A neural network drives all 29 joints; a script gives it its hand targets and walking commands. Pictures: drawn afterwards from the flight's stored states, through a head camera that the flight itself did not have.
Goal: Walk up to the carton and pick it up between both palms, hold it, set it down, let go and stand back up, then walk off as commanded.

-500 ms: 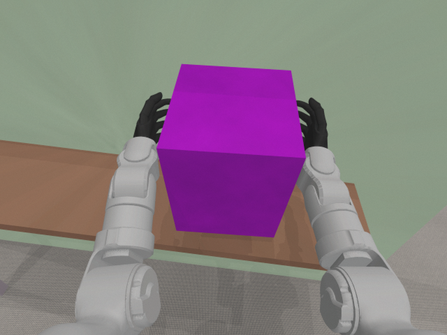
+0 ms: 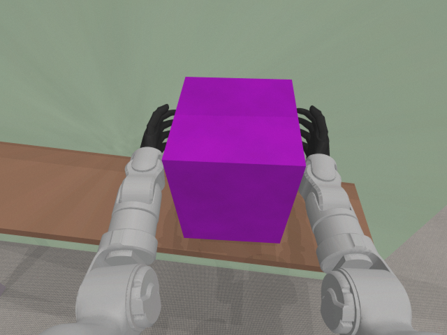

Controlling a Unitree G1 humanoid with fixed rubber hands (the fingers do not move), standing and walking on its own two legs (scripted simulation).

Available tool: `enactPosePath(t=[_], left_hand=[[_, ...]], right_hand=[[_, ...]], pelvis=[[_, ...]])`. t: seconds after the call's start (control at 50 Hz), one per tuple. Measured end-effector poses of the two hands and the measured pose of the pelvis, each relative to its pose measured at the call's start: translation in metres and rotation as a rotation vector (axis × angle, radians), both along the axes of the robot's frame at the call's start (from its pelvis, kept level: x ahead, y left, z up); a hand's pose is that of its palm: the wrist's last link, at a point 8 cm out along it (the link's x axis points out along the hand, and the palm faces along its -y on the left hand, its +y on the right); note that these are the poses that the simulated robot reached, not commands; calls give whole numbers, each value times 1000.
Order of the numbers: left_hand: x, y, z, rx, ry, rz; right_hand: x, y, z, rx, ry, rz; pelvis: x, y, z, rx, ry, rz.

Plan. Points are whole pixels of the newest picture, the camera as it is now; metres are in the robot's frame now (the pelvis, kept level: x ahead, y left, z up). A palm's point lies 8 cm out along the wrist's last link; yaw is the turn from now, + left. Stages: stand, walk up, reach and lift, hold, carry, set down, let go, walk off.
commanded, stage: set down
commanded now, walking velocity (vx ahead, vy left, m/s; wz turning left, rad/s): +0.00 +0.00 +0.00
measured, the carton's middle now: (234, 163) +0.42 -0.05 +0.09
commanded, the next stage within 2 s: none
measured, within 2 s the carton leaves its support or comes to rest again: neither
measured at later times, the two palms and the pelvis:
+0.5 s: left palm (163, 155) +0.42 +0.09 +0.11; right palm (318, 159) +0.38 -0.19 +0.13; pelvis +0.01 +0.00 +0.00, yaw +0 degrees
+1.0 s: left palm (168, 158) +0.44 +0.08 +0.08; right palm (317, 166) +0.39 -0.20 +0.11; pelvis +0.02 +0.00 +0.00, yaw +0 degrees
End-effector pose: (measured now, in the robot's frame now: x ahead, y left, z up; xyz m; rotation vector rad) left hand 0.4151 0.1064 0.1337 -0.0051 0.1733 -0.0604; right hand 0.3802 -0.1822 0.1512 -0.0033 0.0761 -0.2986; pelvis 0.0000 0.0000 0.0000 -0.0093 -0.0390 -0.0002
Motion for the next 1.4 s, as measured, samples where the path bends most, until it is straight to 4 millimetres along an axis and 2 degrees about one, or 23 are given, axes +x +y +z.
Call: enactPosePath(t=[0.3, 0.66, 0.92, 1.4], left_hand=[[4, -9, -20, 5, 50, -24], [13, -17, -39, -2, 82, -42], [21, -23, -46, -3, 88, -60], [17, -25, -57, 10, 90, -68]], right_hand=[[-1, -8, -18, 19, 39, -24], [4, -15, -30, 34, 57, -41], [7, -20, -41, 36, 55, -58], [1, -22, -53, 42, 46, -65]], pelvis=[[4, -1, 0, 1, 9, 0], [13, -3, 1, 4, 27, 1], [19, -4, 1, 5, 39, 1], [19, -4, 1, 5, 38, 1]])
